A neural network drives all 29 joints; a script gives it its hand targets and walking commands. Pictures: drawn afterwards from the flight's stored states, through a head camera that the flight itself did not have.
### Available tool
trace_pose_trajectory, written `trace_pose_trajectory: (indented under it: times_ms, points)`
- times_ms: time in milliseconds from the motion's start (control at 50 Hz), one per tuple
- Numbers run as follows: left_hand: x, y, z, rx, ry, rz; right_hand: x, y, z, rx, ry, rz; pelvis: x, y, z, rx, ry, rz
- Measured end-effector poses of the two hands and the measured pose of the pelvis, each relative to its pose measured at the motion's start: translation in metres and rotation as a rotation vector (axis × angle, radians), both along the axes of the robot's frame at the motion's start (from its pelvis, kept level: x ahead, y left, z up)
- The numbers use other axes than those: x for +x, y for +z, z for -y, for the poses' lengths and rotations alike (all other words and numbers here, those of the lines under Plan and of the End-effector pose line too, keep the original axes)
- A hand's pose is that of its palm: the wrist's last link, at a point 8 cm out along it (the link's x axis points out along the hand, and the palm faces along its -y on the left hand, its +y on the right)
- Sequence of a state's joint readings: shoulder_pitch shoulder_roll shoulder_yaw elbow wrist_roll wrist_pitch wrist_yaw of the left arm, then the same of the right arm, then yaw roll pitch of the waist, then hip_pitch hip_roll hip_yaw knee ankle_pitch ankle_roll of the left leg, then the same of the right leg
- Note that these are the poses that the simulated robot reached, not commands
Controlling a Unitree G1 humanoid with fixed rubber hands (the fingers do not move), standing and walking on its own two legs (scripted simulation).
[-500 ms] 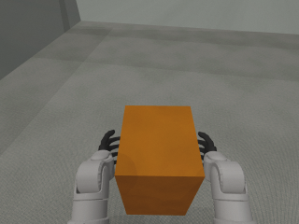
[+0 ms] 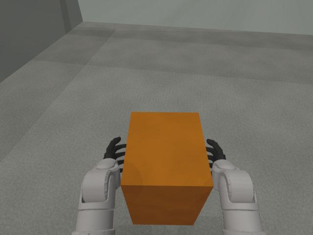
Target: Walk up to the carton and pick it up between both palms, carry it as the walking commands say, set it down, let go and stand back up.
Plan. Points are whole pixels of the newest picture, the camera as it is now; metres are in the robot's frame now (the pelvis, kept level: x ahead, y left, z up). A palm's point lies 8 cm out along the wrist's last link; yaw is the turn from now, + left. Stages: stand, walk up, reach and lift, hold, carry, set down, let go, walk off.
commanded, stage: carry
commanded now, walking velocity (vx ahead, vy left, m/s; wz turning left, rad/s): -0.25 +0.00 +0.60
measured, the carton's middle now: (163, 171) +0.30 +0.00 +0.00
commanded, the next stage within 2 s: none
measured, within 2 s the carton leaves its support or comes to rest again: neither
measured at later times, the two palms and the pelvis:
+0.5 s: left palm (80, 215) +0.18 +0.18 +0.04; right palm (198, 192) +0.22 -0.08 +0.05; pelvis -0.08 +0.00 -0.03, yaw +12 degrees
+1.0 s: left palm out of the picture +0.01 +0.19 +0.08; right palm out of the picture +0.12 -0.06 +0.07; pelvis -0.19 -0.04 +0.00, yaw +28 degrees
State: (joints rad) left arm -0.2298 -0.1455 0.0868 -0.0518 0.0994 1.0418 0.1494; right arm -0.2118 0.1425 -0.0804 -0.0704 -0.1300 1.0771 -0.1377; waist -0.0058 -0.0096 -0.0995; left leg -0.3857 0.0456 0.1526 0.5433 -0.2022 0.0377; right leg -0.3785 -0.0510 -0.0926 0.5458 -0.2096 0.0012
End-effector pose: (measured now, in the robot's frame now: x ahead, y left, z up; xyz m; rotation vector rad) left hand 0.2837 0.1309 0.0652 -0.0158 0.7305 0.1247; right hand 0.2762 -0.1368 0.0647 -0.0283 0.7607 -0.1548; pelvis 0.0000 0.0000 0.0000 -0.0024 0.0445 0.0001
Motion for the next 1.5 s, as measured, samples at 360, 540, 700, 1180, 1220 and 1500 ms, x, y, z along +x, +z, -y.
trace_pose_trajectory:
  times_ms: [360,540,700,1180,1220,1500]
  points:
    - [-0.06,-0.01,-0.021,-0.015,0.104,-0.032,-0.032,-0.008,-0.021,0.014,0.085,-0.032,-0.041,-0.019,0.007,-0.012,0.128,0.009]
    - [-0.122,-0.029,-0.064,-0.047,0.23,-0.077,-0.063,-0.022,-0.069,-0.002,0.194,-0.08,-0.091,-0.021,-0.003,-0.051,0.22,0.002]
    - [-0.179,-0.004,-0.083,-0.042,0.386,-0.016,-0.082,0.0,-0.098,0.025,0.33,-0.026,-0.128,-0.008,0.015,-0.058,0.302,-0.045]
    - [-0.351,-0.015,-0.1,-0.023,0.581,-0.047,-0.206,-0.017,-0.137,0.027,0.538,-0.051,-0.25,-0.015,0.04,0.013,0.556,-0.024]
    - [-0.38,-0.02,-0.098,-0.034,0.635,-0.076,-0.221,-0.02,-0.145,0.01,0.597,-0.08,-0.259,-0.013,0.049,-0.001,0.59,-0.025]
    - [-0.516,0.003,-0.076,-0.021,0.813,-0.003,-0.32,0.005,-0.153,0.031,0.774,-0.006,-0.342,-0.009,0.093,0.013,0.821,-0.019]
